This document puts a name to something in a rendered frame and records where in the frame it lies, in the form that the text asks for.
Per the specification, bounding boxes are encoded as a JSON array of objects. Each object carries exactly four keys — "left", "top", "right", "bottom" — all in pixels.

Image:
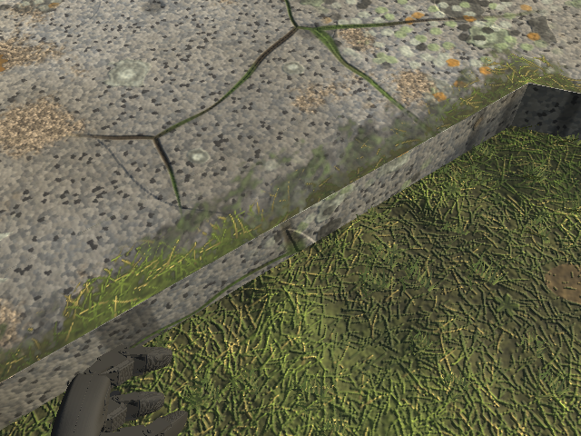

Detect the robot left hand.
[{"left": 49, "top": 344, "right": 188, "bottom": 436}]

